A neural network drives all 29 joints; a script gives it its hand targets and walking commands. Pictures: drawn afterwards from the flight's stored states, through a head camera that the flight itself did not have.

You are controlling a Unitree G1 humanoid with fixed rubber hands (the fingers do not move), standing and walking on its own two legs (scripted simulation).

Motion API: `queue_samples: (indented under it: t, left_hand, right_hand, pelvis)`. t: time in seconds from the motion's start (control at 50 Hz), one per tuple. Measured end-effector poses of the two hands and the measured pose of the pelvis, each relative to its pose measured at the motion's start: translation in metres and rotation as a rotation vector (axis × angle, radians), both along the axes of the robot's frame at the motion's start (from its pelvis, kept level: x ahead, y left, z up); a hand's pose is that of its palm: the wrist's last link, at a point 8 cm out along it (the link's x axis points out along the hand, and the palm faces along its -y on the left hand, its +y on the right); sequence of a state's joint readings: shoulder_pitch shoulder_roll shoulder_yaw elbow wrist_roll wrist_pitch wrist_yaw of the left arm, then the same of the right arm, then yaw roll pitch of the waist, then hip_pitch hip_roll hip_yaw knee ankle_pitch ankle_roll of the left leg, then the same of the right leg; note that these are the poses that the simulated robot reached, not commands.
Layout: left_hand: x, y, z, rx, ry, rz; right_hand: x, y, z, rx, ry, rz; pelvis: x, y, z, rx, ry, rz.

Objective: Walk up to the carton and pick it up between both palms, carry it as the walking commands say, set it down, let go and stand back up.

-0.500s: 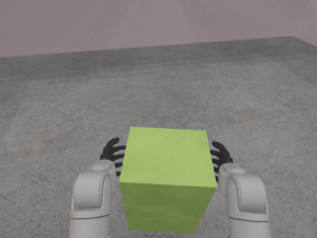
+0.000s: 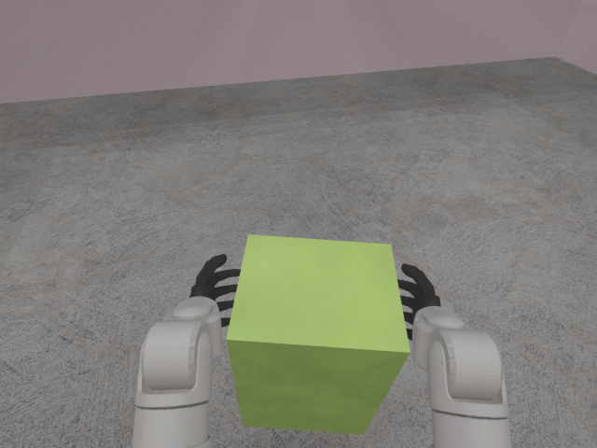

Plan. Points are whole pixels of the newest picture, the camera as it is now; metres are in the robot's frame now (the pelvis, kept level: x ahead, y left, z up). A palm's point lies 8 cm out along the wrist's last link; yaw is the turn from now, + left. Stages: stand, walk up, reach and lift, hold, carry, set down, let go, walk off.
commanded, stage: carry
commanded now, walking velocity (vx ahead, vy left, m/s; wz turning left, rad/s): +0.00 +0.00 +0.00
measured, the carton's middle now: (310, 342) +0.29 +0.00 +0.01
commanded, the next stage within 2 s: none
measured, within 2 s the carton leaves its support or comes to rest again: neither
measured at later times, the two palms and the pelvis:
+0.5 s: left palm (207, 307) +0.29 +0.13 +0.09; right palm (422, 315) +0.29 -0.14 +0.08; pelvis +0.01 +0.00 +0.00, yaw +0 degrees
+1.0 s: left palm (190, 306) +0.29 +0.15 +0.09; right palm (406, 316) +0.28 -0.12 +0.08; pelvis +0.01 +0.02 -0.01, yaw +0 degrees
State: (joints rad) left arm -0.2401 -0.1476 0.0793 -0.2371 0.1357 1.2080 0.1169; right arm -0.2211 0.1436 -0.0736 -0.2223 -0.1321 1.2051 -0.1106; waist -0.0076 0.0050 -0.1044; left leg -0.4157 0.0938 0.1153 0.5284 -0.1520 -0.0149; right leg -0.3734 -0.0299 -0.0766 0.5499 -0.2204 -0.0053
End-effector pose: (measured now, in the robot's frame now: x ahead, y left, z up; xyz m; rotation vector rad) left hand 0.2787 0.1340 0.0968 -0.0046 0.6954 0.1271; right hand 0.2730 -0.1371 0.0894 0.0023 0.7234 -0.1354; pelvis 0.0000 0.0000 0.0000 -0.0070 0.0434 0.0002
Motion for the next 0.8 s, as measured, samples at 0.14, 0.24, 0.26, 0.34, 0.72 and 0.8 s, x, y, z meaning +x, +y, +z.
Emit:
queue_samples:
  t: [0.14,0.24,0.26,0.34,0.72,0.8]
  left_hand:
    - [0.004,0.0,-0.002,0.001,-0.002,0.002]
    - [0.006,0.0,-0.003,0.002,-0.003,0.003]
    - [0.007,0.0,-0.003,0.002,-0.004,0.003]
    - [0.008,0.0,-0.004,0.002,-0.005,0.003]
    - [0.015,-0.001,-0.01,0.003,-0.009,0.003]
    - [0.012,0.0,0.0,-0.008,-0.039,0.006]
  right_hand:
    - [0.005,0.0,-0.002,0.0,-0.002,0.003]
    - [0.007,0.0,-0.003,-0.001,-0.003,0.005]
    - [0.008,0.0,-0.003,-0.002,-0.003,0.005]
    - [0.01,0.0,-0.004,-0.003,-0.004,0.007]
    - [0.018,-0.001,-0.009,-0.009,-0.008,0.011]
    - [0.014,0.0,0.0,0.007,-0.039,0.002]
  pelvis:
    - [0.003,-0.001,0.0,0.002,0.001,0.001]
    - [0.005,-0.001,0.001,0.003,0.002,0.002]
    - [0.005,-0.001,0.001,0.004,0.002,0.002]
    - [0.007,-0.002,0.001,0.005,0.002,0.002]
    - [0.012,-0.003,0.002,0.009,0.002,0.0]
    - [0.013,-0.001,0.001,0.011,0.006,0.0]
